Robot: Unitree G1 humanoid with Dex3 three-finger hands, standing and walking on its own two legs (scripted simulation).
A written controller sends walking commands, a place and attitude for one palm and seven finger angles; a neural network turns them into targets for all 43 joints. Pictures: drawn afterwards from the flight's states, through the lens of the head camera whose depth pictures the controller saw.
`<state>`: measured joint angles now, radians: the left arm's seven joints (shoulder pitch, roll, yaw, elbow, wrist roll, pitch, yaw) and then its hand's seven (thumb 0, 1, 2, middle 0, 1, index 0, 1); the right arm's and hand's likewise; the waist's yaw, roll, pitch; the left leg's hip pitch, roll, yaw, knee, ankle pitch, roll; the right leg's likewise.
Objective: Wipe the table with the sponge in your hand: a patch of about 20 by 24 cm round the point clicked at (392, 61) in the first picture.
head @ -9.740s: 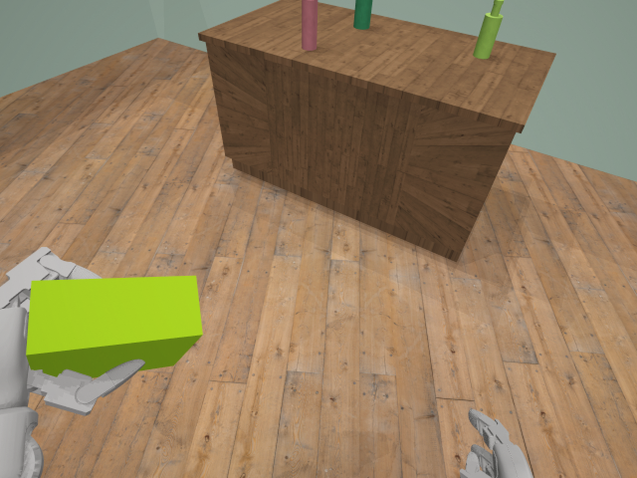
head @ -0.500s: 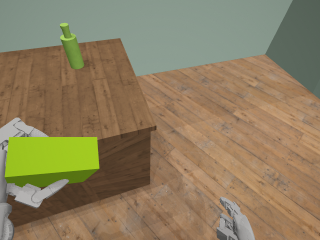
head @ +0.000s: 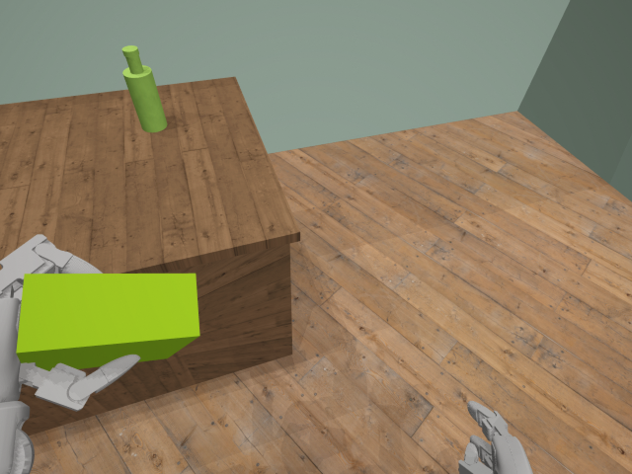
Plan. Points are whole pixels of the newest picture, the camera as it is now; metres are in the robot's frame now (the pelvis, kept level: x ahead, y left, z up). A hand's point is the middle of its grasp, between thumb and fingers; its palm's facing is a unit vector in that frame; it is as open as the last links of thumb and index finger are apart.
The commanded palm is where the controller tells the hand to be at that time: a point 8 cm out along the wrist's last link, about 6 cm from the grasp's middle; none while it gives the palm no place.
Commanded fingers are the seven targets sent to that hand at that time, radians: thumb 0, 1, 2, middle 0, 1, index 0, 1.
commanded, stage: come to a stop and stand still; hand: left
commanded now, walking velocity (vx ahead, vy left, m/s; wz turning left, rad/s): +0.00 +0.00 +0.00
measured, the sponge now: (135, 323) +0.23 +0.20 +0.14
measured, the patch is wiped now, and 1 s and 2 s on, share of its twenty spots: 0.00 0.00 0.00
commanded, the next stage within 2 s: look again from close up in 0.24 s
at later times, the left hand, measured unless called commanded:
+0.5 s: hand (16, 245) +0.26 +0.30 +0.20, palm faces +0.49 -0.77 -0.41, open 10.2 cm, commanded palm +0.16 +0.29 +0.18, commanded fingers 0.00 0.10 1.30 -1.20 -1.60 -1.20 -1.60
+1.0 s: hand (58, 259) +0.27 +0.28 +0.17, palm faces +0.33 -0.88 -0.35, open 10.2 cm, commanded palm +0.22 +0.33 +0.18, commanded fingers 0.00 0.10 1.30 -1.20 -1.60 -1.20 -1.60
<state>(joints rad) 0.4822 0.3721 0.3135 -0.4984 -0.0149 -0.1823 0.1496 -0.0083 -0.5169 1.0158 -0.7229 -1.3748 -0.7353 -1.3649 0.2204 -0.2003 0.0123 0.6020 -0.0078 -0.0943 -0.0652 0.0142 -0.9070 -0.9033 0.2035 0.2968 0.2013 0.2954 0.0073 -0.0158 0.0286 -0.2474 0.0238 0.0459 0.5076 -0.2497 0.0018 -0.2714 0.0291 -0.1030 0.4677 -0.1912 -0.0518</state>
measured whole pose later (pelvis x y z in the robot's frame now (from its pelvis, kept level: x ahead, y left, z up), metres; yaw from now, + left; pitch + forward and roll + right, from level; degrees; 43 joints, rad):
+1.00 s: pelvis +0.04 +0.05 +0.00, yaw -2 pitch +1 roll -1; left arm 0.40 0.35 0.33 -0.49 -0.02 -0.23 0.09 -0.01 -0.51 1.02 -0.73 -1.37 -0.74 -1.36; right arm 0.14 -0.20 0.03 0.52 -0.02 -0.12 0.00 0.01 -0.90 -0.90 0.21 0.30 0.21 0.30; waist 0.02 -0.02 -0.01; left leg -0.22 -0.03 0.09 0.54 -0.34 0.07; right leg -0.27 -0.01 -0.04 0.51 -0.26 0.01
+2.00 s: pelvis +0.04 +0.16 -0.02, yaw -3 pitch -1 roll +4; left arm 0.43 0.39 0.37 -0.47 -0.02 -0.21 0.12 -0.01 -0.51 1.02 -0.73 -1.37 -0.74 -1.36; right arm 0.22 -0.25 -0.07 0.60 0.01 -0.15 -0.03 0.02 -0.91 -0.90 0.20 0.30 0.20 0.30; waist 0.02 -0.07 0.06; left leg -0.27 0.02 0.08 0.57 -0.27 -0.04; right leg -0.41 -0.09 0.00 0.85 -0.44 0.01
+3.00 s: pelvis +0.07 +0.32 -0.02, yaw -2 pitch -3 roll +2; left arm 0.37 0.38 0.34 -0.48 0.01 -0.17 0.13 -0.01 -0.51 1.02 -0.73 -1.37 -0.74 -1.36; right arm 0.19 -0.20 -0.04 0.62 0.00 -0.15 -0.03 0.02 -0.91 -0.90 0.20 0.30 0.20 0.30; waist 0.02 -0.08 0.09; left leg -0.30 0.02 0.08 0.59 -0.23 0.00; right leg -0.39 -0.07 -0.01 0.90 -0.47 0.01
